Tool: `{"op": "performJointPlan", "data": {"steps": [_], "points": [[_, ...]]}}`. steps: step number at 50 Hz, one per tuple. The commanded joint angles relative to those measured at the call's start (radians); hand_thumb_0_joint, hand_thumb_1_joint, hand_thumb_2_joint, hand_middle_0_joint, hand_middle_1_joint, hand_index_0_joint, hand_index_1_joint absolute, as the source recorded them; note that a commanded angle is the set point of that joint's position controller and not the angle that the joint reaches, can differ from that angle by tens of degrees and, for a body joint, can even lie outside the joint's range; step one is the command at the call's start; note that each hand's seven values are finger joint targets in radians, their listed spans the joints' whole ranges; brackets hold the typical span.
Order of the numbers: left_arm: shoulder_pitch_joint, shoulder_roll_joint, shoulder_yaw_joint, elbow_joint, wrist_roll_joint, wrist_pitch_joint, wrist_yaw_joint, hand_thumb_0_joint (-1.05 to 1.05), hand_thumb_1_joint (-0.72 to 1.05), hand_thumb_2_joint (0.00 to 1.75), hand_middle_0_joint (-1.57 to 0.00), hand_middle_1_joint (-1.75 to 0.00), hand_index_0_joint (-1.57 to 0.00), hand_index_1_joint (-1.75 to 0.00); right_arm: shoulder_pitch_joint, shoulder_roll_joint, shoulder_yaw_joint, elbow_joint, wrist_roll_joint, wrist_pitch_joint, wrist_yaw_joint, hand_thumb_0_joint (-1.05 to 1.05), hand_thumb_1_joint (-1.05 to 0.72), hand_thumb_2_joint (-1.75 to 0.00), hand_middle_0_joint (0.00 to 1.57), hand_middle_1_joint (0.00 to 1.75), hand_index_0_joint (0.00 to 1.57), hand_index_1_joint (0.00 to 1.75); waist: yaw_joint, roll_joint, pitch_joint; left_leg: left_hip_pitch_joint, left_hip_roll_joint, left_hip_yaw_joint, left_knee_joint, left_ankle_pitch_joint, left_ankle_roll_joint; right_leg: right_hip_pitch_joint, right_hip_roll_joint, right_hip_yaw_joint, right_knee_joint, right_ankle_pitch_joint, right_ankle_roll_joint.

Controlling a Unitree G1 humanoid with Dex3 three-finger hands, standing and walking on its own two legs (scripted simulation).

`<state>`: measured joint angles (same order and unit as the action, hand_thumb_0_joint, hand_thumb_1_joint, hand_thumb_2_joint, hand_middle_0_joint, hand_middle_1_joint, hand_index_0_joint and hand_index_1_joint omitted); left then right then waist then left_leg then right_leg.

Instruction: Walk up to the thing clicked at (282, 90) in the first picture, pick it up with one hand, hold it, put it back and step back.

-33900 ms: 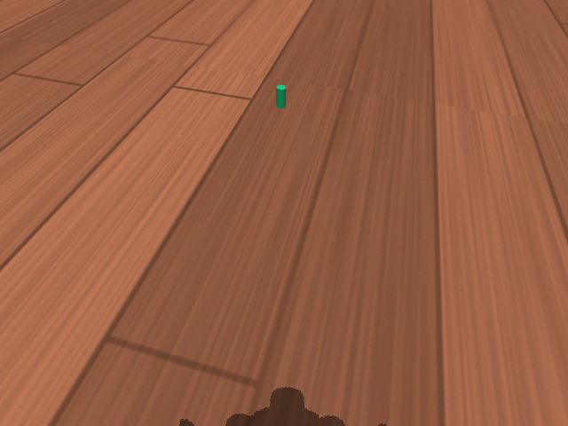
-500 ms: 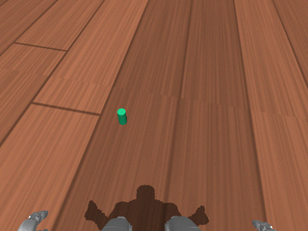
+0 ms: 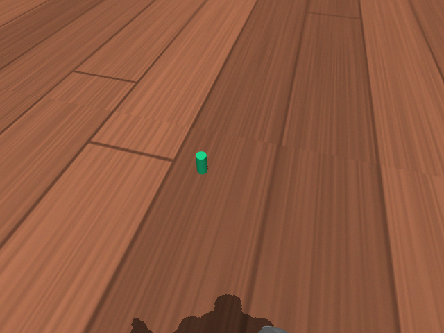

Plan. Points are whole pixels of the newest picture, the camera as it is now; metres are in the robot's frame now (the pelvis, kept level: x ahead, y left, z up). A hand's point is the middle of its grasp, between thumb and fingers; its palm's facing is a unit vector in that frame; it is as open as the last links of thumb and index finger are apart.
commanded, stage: step back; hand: left
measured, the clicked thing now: (201, 163) +1.04 +0.15 -0.69
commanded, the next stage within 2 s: stand in 0.82 s
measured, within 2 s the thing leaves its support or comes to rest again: neither
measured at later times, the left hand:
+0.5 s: hand out of the picture +0.08 +0.27 -0.15, palm faces -0.01 -0.94 -0.34, open 7.4 cm
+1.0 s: hand (93, 321) +0.16 +0.25 -0.13, palm faces -0.06 -0.93 -0.35, open 7.4 cm
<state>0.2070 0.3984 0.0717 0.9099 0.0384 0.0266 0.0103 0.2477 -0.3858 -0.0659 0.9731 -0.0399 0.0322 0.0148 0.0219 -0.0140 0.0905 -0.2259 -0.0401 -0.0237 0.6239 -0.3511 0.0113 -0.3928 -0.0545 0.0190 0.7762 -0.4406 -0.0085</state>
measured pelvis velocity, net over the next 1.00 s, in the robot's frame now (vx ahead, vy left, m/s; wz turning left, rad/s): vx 0.04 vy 0.01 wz -0.04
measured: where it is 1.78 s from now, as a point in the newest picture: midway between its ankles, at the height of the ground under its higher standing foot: outside the picture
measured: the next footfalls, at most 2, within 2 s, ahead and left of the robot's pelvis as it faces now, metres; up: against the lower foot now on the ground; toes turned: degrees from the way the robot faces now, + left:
none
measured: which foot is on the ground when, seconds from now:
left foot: down 0.00-1.00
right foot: down 0.00-1.00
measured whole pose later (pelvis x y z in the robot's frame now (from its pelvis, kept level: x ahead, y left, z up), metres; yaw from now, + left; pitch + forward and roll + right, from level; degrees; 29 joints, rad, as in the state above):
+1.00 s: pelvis +0.04 +0.01 +0.02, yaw -2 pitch -3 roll +0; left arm 0.05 0.35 0.00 1.09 0.01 -0.02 0.01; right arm 0.05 -0.34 -0.02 1.10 0.00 -0.02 0.00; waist -0.01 0.00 0.07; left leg -0.10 0.00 0.03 0.38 -0.23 0.00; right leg -0.12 -0.01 0.03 0.40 -0.23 0.02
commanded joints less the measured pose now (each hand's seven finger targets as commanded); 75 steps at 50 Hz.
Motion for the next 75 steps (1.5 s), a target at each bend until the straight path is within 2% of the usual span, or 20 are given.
{"op": "performJointPlan", "data": {"steps": [1, 5, 7, 8, 10, 11, 15, 18, 19, 20, 21, 22, 24, 27, 29, 40, 42, 59, 67, 75], "points": [[-0.065, 0.187, 0.042, -0.051, -0.028, -0.04, -0.013, 0.0, 0.9, 0.9, -0.2, -0.3, -0.2, -0.3, -0.156, -0.229, -0.035, -0.102, -0.008, -0.066, -0.019, 0.0, -0.9, -0.9, 0.2, 0.3, 0.2, 0.3, 0.006, 0.05, 0.037, -0.098, 0.266, -0.344, -0.372, -0.285, 0.159, -0.078, 0.025, 0.09, 0.128, 0.007, -0.008], [-0.017, 0.175, 0.041, -0.01, -0.02, -0.054, -0.029, 0.0, 0.9, 0.9, -0.2, -0.3, -0.2, -0.3, -0.139, -0.24, -0.045, -0.088, -0.012, -0.057, -0.01, 0.0, -0.9, -0.9, 0.2, 0.3, 0.2, 0.3, -0.017, 0.184, -0.008, -0.132, 0.222, -0.212, -0.33, -0.284, 0.131, 0.121, 0.052, -0.028, -0.128, 0.005, 0.004], [0.026, 0.161, 0.044, 0.02, -0.01, -0.063, -0.019, 0.0, 0.9, 0.9, -0.2, -0.3, -0.2, -0.3, -0.139, -0.223, -0.04, -0.09, -0.004, -0.04, -0.009, 0.0, -0.9, -0.9, 0.2, 0.3, 0.2, 0.3, 0.011, 0.149, -0.012, -0.181, 0.201, -0.169, -0.23, -0.276, 0.109, 0.26, 0.083, -0.042, -0.322, 0.09, -0.012], [0.055, 0.174, 0.048, 0.034, -0.004, -0.071, -0.01, 0.0, 0.9, 0.9, -0.2, -0.3, -0.2, -0.3, -0.108, -0.178, -0.026, -0.083, 0.004, -0.035, -0.011, 0.0, -0.9, -0.9, 0.2, 0.3, 0.2, 0.3, 0.024, 0.075, -0.03, -0.218, 0.164, -0.132, -0.119, -0.254, 0.08, 0.345, 0.067, 0.029, -0.382, 0.099, -0.018], [0.043, 0.299, 0.071, 0.022, 0.007, -0.086, -0.001, 0.0, 0.9, 0.9, -0.2, -0.3, -0.2, -0.3, -0.118, -0.148, -0.022, -0.095, 0.01, -0.035, -0.016, 0.0, -0.9, -0.9, 0.2, 0.3, 0.2, 0.3, 0.038, -0.128, -0.016, -0.299, 0.021, -0.047, 0.197, -0.231, 0.006, 0.212, -0.259, 0.544, -0.578, -0.331, -0.172], [-0.03, 0.308, 0.073, -0.007, 0.007, -0.091, -0.002, 0.0, 0.9, 0.9, -0.2, -0.3, -0.2, -0.3, -0.081, -0.19, -0.037, -0.074, 0.006, -0.037, -0.017, 0.0, -0.9, -0.9, 0.2, 0.3, 0.2, 0.3, 0.008, -0.079, 0.023, -0.235, 0.057, -0.09, 0.25, -0.205, -0.003, 0.102, -0.313, 0.571, -0.574, -0.366, -0.228], [-0.053, 0.248, 0.055, -0.003, 0.0, -0.094, -0.002, 0.0, 0.9, 0.9, -0.2, -0.3, -0.2, -0.3, -0.039, -0.168, -0.036, -0.042, 0.008, -0.054, -0.008, 0.0, -0.9, -0.9, 0.2, 0.3, 0.2, 0.3, -0.007, -0.113, -0.028, -0.155, 0.079, -0.038, 0.123, -0.123, 0.001, 0.119, -0.208, 0.337, -0.49, -0.103, -0.164], [-0.087, 0.213, 0.03, -0.011, -0.007, -0.079, -0.009, 0.0, 0.9, 0.9, -0.2, -0.3, -0.2, -0.3, -0.015, -0.145, -0.038, -0.017, 0.003, -0.065, -0.007, 0.0, -0.9, -0.9, 0.2, 0.3, 0.2, 0.3, -0.038, -0.115, -0.061, 0.064, 0.033, 0.03, -0.132, 0.008, 0.006, 0.017, -0.125, 0.175, -0.381, 0.058, -0.111], [-0.08, 0.183, 0.014, -0.01, -0.01, -0.073, -0.011, 0.0, 0.9, 0.9, -0.2, -0.3, -0.2, -0.3, -0.026, -0.153, -0.043, -0.016, -0.002, -0.071, -0.013, 0.0, -0.9, -0.9, 0.2, 0.3, 0.2, 0.3, -0.045, -0.079, -0.075, 0.127, 0.059, -0.018, -0.206, 0.069, 0.014, -0.015, -0.094, 0.136, -0.314, 0.148, -0.085], [-0.087, 0.13, -0.003, -0.014, -0.023, -0.07, -0.014, 0.0, 0.9, 0.9, -0.2, -0.3, -0.2, -0.3, -0.039, -0.201, -0.049, -0.022, -0.009, -0.077, -0.019, 0.0, -0.9, -0.9, 0.2, 0.3, 0.2, 0.3, -0.047, 0.061, -0.082, 0.104, 0.203, -0.241, -0.297, -0.018, 0.05, -0.054, -0.022, 0.075, -0.215, 0.164, -0.035], [-0.086, 0.137, 0.001, 0.003, -0.034, -0.064, -0.012, 0.0, 0.9, 0.9, -0.2, -0.3, -0.2, -0.3, -0.095, -0.244, -0.049, -0.033, -0.004, -0.078, -0.018, 0.0, -0.9, -0.9, 0.2, 0.3, 0.2, 0.3, -0.021, 0.125, -0.054, 0.004, 0.312, -0.371, -0.369, -0.184, 0.121, -0.014, 0.051, 0.007, -0.137, 0.023, -0.014], [-0.058, 0.171, 0.009, 0.02, -0.03, -0.064, -0.008, 0.0, 0.9, 0.9, -0.2, -0.3, -0.2, -0.3, -0.142, -0.248, -0.047, -0.041, 0.001, -0.078, -0.015, 0.0, -0.9, -0.9, 0.2, 0.3, 0.2, 0.3, -0.006, 0.1, -0.041, -0.067, 0.337, -0.353, -0.363, -0.204, 0.162, 0.06, 0.032, 0.017, -0.097, -0.013, -0.01], [-0.046, 0.147, 0.004, 0.039, -0.027, -0.072, -0.009, 0.0, 0.9, 0.9, -0.2, -0.3, -0.2, -0.3, -0.169, -0.212, -0.031, -0.038, 0.002, -0.078, -0.015, 0.0, -0.9, -0.9, 0.2, 0.3, 0.2, 0.3, 0.01, 0.114, -0.028, -0.045, 0.278, -0.243, -0.302, 0.006, 0.121, 0.112, 0.032, 0.021, -0.211, 0.06, -0.02], [-0.039, 0.181, 0.008, 0.066, -0.03, -0.091, 0.001, 0.0, 0.9, 0.9, -0.2, -0.3, -0.2, -0.3, -0.163, -0.175, -0.019, -0.022, 0.018, -0.075, -0.018, 0.0, -0.9, -0.9, 0.2, 0.3, 0.2, 0.3, 0.003, 0.111, -0.134, -0.017, 0.17, -0.081, -0.163, 0.379, 0.036, 0.278, -0.019, 0.088, -0.305, 0.434, -0.034], [-0.07, 0.196, 0.009, 0.063, -0.033, -0.091, 0.004, 0.0, 0.9, 0.9, -0.2, -0.3, -0.2, -0.3, -0.139, -0.169, -0.018, -0.009, 0.023, -0.074, -0.025, 0.0, -0.9, -0.9, 0.2, 0.3, 0.2, 0.3, -0.015, 0.075, -0.151, 0.016, 0.144, -0.045, -0.153, 0.399, 0.02, 0.286, -0.049, 0.103, -0.27, 0.535, -0.047], [-0.141, 0.178, -0.007, 0.088, -0.03, -0.076, 0.012, 0.0, 0.9, 0.9, -0.2, -0.3, -0.2, -0.3, -0.21, -0.163, -0.022, 0.035, 0.024, -0.065, -0.027, 0.0, -0.9, -0.9, 0.2, 0.3, 0.2, 0.3, -0.016, 0.005, -0.155, 0.079, 0.157, -0.027, -0.189, 0.414, 0.03, 0.281, -0.049, 0.088, -0.296, 0.553, -0.035], [-0.15, 0.151, -0.022, 0.105, -0.039, -0.069, 0.01, 0.0, 0.9, 0.9, -0.2, -0.3, -0.2, -0.3, -0.208, -0.182, -0.01, 0.047, 0.037, -0.072, -0.026, 0.0, -0.9, -0.9, 0.2, 0.3, 0.2, 0.3, -0.017, 0.01, -0.171, 0.132, 0.181, -0.068, -0.228, 0.6, 0.03, 0.317, -0.057, 0.075, -0.33, 0.65, -0.016], [-0.193, 0.162, -0.03, 0.162, -0.03, -0.068, 0.001, 0.0, 0.9, 0.9, -0.2, -0.3, -0.2, -0.3, -0.24, -0.16, 0.015, 0.1, 0.034, -0.069, -0.018, 0.0, -0.9, -0.9, 0.2, 0.3, 0.2, 0.3, -0.027, 0.015, -0.133, 0.169, 0.172, -0.053, -0.357, 0.33, -0.002, 0.313, -0.071, 0.089, -0.496, 0.45, -0.004], [-0.181, 0.168, -0.033, 0.173, -0.029, -0.067, -0.003, 0.0, 0.9, 0.9, -0.2, -0.3, -0.2, -0.3, -0.209, -0.16, 0.02, 0.115, 0.029, -0.062, -0.012, 0.0, -0.9, -0.9, 0.2, 0.3, 0.2, 0.3, -0.031, -0.003, -0.062, 0.104, 0.157, -0.062, -0.38, 0.13, -0.002, 0.235, -0.066, 0.104, -0.556, 0.211, -0.003], [-0.15, 0.169, -0.033, 0.176, -0.028, -0.069, -0.005, 0.0, 0.9, 0.9, -0.2, -0.3, -0.2, -0.3, -0.178, -0.168, 0.021, 0.121, 0.026, -0.063, -0.008, 0.0, -0.9, -0.9, 0.2, 0.3, 0.2, 0.3, -0.028, 0.007, -0.063, 0.08, 0.161, -0.075, -0.375, 0.106, 0.005, 0.227, -0.066, 0.11, -0.554, 0.186, -0.005]]}}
